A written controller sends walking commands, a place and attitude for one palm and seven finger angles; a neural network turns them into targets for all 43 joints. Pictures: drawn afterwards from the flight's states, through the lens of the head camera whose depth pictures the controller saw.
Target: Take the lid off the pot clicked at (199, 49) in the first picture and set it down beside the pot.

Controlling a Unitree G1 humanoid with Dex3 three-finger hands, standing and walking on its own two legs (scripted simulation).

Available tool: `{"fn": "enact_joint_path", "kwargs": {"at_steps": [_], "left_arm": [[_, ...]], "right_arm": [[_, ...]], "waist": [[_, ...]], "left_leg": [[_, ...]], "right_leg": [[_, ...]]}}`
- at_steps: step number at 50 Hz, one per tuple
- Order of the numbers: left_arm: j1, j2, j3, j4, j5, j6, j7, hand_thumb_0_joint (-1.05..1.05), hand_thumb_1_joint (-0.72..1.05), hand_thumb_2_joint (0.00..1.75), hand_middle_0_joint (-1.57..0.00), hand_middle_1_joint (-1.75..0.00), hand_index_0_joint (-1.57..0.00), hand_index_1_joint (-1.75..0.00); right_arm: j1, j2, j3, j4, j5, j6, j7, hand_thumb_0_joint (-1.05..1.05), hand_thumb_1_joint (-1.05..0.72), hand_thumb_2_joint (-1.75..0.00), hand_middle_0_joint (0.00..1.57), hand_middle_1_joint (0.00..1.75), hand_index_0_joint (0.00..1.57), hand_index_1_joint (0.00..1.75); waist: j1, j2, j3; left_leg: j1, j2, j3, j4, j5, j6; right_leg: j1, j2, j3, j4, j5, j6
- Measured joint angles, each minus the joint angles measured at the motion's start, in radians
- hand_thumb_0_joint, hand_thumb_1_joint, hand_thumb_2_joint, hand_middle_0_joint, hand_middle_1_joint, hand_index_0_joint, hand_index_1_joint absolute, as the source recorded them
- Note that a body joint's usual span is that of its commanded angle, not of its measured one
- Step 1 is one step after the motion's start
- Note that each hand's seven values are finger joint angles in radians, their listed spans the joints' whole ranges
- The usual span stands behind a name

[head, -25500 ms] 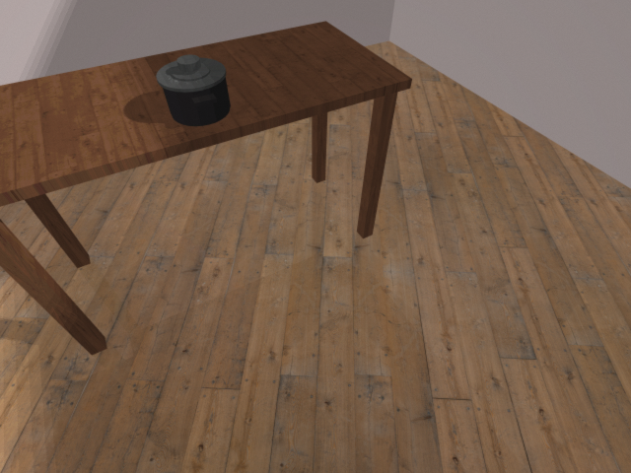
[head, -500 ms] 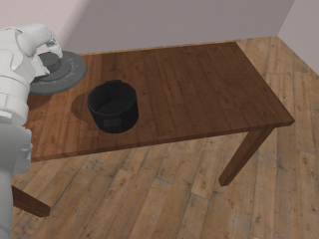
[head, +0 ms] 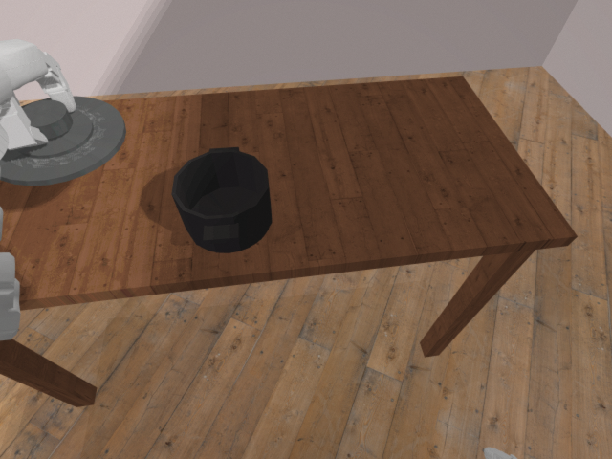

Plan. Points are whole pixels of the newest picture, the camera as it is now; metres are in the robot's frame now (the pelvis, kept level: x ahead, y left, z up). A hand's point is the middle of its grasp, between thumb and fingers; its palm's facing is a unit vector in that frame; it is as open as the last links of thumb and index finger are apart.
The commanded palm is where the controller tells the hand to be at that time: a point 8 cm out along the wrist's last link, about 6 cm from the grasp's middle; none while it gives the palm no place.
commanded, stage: move the lid sideways beside the pot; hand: left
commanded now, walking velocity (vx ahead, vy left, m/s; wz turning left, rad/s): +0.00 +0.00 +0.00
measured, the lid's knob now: (45, 119) +0.48 +0.32 +0.18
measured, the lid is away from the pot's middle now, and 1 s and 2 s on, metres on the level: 0.19 0.22 0.22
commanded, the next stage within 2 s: lower the lid onto the table in 0.42 s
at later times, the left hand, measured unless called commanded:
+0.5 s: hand out of the picture +0.43 +0.35 +0.20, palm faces -0.35 -0.12 -0.93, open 8.7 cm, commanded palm +0.46 +0.35 +0.29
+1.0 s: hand (11, 146) +0.44 +0.35 +0.18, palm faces -0.38 -0.14 -0.91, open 8.7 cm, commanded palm +0.47 +0.35 +0.25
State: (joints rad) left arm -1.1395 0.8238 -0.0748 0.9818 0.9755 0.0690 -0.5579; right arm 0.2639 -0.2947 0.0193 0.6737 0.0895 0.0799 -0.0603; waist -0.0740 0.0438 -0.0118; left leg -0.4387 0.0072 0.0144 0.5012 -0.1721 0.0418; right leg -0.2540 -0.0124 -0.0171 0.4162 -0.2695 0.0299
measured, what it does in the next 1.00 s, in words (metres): stands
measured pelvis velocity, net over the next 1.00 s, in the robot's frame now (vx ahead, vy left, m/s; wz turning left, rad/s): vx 0.00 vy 0.00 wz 0.00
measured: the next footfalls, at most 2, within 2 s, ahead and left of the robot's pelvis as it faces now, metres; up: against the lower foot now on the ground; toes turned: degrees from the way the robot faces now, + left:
none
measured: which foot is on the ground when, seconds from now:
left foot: down 0.00-1.00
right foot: down 0.00-1.00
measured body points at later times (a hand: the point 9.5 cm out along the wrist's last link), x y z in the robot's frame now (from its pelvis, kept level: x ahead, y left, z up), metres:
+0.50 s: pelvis +0.00 +0.00 +0.00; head +0.06 +0.00 +0.44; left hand +0.45 +0.35 +0.26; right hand +0.07 -0.28 -0.12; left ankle +0.05 +0.09 -0.74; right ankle -0.04 -0.15 -0.74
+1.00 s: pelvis +0.00 +0.00 +0.00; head +0.06 +0.01 +0.44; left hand +0.46 +0.35 +0.23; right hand +0.06 -0.27 -0.12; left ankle +0.05 +0.09 -0.74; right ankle -0.04 -0.15 -0.74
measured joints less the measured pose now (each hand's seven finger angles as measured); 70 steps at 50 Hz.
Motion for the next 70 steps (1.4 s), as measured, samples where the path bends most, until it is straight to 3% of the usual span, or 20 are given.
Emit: {"fn": "enact_joint_path", "kwargs": {"at_steps": [11, 15, 26, 31, 37, 43, 56, 70], "left_arm": [[0.011, 0.038, -0.003, -0.025, -0.005, -0.04, -0.014, 0.03, 0.14, 1.02, -0.72, -1.06, -0.52, -0.83], [0.007, 0.056, 0.027, 0.007, -0.021, -0.062, -0.016, 0.04, 0.14, 1.02, -0.72, -1.06, -0.52, -0.83], [-0.014, 0.092, 0.004, 0.036, -0.007, -0.076, -0.03, 0.03, 0.14, 1.02, -0.72, -1.06, -0.52, -0.83], [-0.03, 0.089, 0.014, 0.059, -0.02, -0.08, -0.031, 0.03, 0.14, 1.02, -0.72, -1.06, -0.52, -0.83], [-0.023, 0.087, 0.018, 0.063, 0.003, -0.076, -0.027, 0.03, 0.14, 1.02, -0.72, -1.06, -0.52, -0.83], [0.001, 0.086, 0.048, 0.065, -0.001, -0.09, -0.019, 0.03, 0.15, 1.02, -0.72, -1.06, -0.52, -0.83], [0.021, 0.053, 0.012, 0.047, -0.003, -0.099, 0.007, 0.03, 0.15, 1.02, -0.72, -1.06, -0.52, -0.83], [0.043, 0.056, 0.031, 0.098, 0.005, -0.11, 0.038, 0.03, 0.15, 1.02, -0.72, -1.06, -0.52, -0.83]], "right_arm": [[-0.014, -0.007, 0.002, -0.001, 0.005, 0.023, -0.003, 0.0, -0.91, -0.9, 0.21, 0.3, 0.2, 0.3], [-0.021, -0.009, 0.008, 0.005, 0.009, 0.032, -0.004, 0.0, -0.91, -0.9, 0.21, 0.3, 0.2, 0.3], [-0.002, -0.014, 0.01, 0.019, 0.015, 0.041, -0.011, 0.0, -0.91, -0.9, 0.21, 0.3, 0.2, 0.3], [0.008, -0.017, 0.008, 0.027, 0.014, 0.038, -0.009, 0.0, -0.91, -0.9, 0.21, 0.3, 0.2, 0.3], [0.014, -0.017, 0.004, 0.019, 0.012, 0.039, -0.001, 0.0, -0.91, -0.9, 0.21, 0.3, 0.2, 0.3], [0.015, -0.012, 0.004, 0.01, 0.011, 0.046, 0.003, 0.0, -0.91, -0.9, 0.21, 0.3, 0.2, 0.3], [0.019, -0.006, 0.002, 0.008, 0.006, 0.036, -0.002, 0.0, -0.91, -0.9, 0.21, 0.3, 0.2, 0.3], [0.022, -0.01, 0.007, 0.009, 0.006, 0.025, -0.012, 0.0, -0.91, -0.9, 0.21, 0.3, 0.2, 0.3]], "waist": [[0.015, 0.001, 0.007], [0.009, 0.003, 0.007], [0.002, -0.002, 0.015], [-0.005, -0.003, 0.014], [-0.013, -0.002, 0.014], [-0.017, -0.003, 0.009], [-0.005, -0.003, 0.005], [-0.022, -0.009, 0.001]], "left_leg": [[-0.02, 0.0, -0.015, 0.014, -0.001, -0.003], [-0.022, 0.002, -0.016, 0.019, -0.003, -0.003], [-0.037, 0.008, -0.017, 0.032, -0.008, -0.004], [-0.042, 0.007, -0.017, 0.039, -0.012, -0.002], [-0.052, 0.008, -0.01, 0.047, -0.016, 0.0], [-0.063, 0.009, -0.006, 0.056, -0.021, 0.003], [-0.083, 0.005, -0.011, 0.066, -0.022, 0.005], [-0.096, 0.012, -0.003, 0.079, -0.031, 0.003]], "right_leg": [[-0.012, 0.003, -0.014, 0.008, -0.003, -0.004], [-0.013, 0.005, -0.015, 0.011, -0.004, -0.002], [-0.025, 0.01, -0.014, 0.016, -0.004, -0.004], [-0.028, 0.01, -0.014, 0.019, -0.006, -0.002], [-0.04, 0.01, -0.007, 0.027, -0.008, -0.001], [-0.052, 0.009, -0.003, 0.035, -0.01, 0.001], [-0.07, 0.007, -0.008, 0.047, -0.015, -0.002], [-0.089, 0.012, 0.001, 0.062, -0.021, 0.0]]}}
